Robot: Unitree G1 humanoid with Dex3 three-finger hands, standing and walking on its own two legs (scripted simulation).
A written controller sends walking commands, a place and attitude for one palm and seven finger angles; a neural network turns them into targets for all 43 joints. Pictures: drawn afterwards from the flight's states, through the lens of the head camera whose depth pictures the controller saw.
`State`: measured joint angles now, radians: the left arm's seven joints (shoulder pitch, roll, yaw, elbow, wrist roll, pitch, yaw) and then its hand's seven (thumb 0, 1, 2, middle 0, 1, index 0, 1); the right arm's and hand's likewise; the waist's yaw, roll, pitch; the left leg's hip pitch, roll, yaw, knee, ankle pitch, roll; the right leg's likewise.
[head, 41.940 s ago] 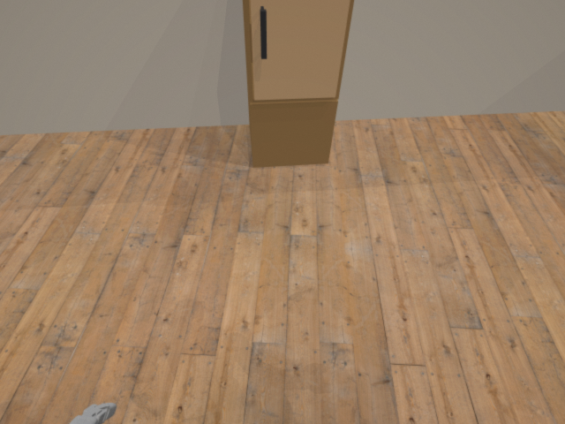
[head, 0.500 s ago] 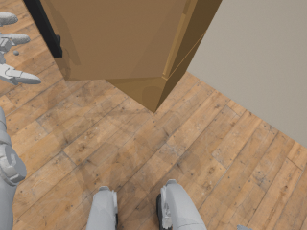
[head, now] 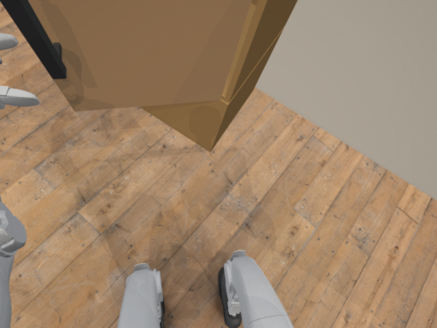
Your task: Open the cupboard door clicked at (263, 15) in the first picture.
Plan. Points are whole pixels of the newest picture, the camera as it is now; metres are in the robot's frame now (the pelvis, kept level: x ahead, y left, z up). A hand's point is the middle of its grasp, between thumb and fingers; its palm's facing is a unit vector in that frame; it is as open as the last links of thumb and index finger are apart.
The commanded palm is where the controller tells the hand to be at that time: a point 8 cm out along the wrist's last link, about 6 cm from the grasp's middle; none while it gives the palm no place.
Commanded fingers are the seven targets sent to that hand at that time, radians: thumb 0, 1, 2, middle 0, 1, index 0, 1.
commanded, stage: move the hooked fingers beside the handle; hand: left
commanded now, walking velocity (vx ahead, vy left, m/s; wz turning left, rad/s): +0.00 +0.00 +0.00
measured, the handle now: (35, 22) +0.58 +0.23 +0.07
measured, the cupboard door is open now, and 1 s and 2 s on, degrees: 43 43 43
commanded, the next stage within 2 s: slide the fingers in behind the handle in 0.68 s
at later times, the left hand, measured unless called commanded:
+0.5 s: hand out of the picture +0.53 +0.29 +0.06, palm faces +0.12 -0.99 -0.02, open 14.0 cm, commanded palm +0.51 +0.31 +0.06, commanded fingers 0.00 -0.50 0.30 -0.30 -1.20 -0.30 -1.20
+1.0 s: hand (5, 60) +0.53 +0.28 +0.05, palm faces +0.07 -1.00 +0.01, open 14.0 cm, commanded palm +0.52 +0.29 +0.06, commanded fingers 0.00 -0.50 0.30 -0.30 -1.20 -0.30 -1.20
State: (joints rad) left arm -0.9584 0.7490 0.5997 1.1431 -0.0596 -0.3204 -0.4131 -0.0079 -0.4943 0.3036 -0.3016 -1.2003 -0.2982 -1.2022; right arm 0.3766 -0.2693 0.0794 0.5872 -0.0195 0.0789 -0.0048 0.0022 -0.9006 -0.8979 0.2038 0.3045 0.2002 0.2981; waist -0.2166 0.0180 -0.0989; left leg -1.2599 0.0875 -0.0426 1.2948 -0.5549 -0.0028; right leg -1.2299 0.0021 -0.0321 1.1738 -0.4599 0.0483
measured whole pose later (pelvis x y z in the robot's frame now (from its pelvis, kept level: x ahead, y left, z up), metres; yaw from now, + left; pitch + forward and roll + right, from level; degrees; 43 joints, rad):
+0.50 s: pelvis +0.00 +0.00 +0.00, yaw +0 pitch +29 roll -6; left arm -0.98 0.77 0.59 1.17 -0.04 -0.36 -0.39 -0.01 -0.50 0.30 -0.30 -1.20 -0.30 -1.20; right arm 0.32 -0.28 0.08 0.57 -0.02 0.07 -0.01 0.00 -0.90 -0.90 0.20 0.30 0.20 0.30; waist -0.22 0.01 -0.10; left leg -1.26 0.09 -0.06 1.32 -0.56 -0.01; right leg -1.23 0.00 -0.04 1.20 -0.47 0.04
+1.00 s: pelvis -0.01 +0.00 -0.01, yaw +0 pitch +30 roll -6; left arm -1.03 0.75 0.53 1.19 -0.05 -0.31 -0.39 -0.01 -0.50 0.30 -0.30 -1.20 -0.30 -1.20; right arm 0.35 -0.27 0.08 0.59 -0.02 0.07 -0.01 0.00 -0.90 -0.90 0.20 0.30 0.20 0.30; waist -0.23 0.01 -0.10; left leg -1.29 0.08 -0.06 1.32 -0.55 0.00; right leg -1.25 0.00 -0.05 1.19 -0.46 0.05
